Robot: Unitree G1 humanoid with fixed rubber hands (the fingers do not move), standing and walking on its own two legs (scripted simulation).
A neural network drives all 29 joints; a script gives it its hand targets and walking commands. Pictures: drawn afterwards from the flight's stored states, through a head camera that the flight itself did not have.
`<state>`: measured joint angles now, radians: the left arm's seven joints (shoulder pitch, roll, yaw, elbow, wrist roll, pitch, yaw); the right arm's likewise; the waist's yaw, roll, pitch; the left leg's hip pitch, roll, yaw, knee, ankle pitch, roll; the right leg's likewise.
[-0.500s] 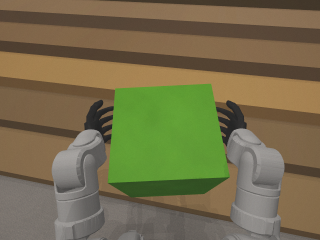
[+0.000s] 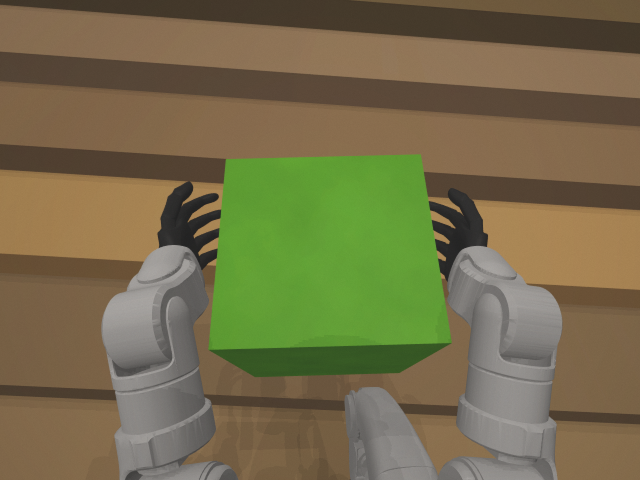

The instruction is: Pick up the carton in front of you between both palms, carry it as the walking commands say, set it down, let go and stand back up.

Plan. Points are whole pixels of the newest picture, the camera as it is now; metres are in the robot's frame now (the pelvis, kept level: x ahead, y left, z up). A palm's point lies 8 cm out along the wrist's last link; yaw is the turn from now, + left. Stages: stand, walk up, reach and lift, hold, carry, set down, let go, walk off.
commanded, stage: carry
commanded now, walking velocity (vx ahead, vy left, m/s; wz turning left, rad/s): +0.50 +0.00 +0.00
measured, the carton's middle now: (325, 282) +0.36 -0.03 +0.04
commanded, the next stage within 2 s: none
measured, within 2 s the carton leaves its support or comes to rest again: neither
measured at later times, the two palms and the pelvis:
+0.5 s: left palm out of the picture +0.75 +0.13 +0.32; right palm out of the picture +0.75 -0.17 +0.29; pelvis +0.39 -0.01 +0.12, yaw -1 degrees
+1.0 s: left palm out of the picture +1.08 +0.08 +0.39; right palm out of the picture +1.10 -0.21 +0.40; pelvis +0.73 -0.08 +0.24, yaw -1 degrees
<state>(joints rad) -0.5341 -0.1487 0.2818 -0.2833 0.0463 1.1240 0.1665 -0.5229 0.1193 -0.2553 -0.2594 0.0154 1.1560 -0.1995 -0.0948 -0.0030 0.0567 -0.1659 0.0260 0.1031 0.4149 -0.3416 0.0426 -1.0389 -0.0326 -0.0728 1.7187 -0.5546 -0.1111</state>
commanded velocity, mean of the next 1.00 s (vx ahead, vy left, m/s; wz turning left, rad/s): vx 0.50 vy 0.00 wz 0.00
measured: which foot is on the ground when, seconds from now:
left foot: down 0.00-0.12, up 0.14-0.48, down 0.50-0.98, up 1.00-1.00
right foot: up 0.00-0.06, down 0.08-0.52, up 0.54-0.90, down 0.92-1.00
